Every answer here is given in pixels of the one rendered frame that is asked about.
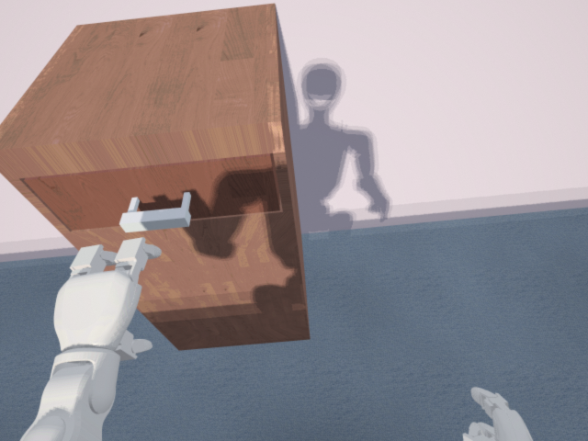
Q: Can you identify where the robot left hand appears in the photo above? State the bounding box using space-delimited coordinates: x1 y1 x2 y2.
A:
54 237 162 361

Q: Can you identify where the left robot forearm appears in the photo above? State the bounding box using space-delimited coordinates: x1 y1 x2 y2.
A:
20 347 120 441

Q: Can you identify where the drawer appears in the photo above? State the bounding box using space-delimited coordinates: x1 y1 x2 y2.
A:
24 153 280 231

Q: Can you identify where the cabinet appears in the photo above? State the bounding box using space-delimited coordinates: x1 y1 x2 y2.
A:
0 4 310 351

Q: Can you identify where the robot right hand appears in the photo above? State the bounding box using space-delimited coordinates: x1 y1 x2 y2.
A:
463 387 533 441

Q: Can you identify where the handle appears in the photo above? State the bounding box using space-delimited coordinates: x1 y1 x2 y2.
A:
119 192 191 232

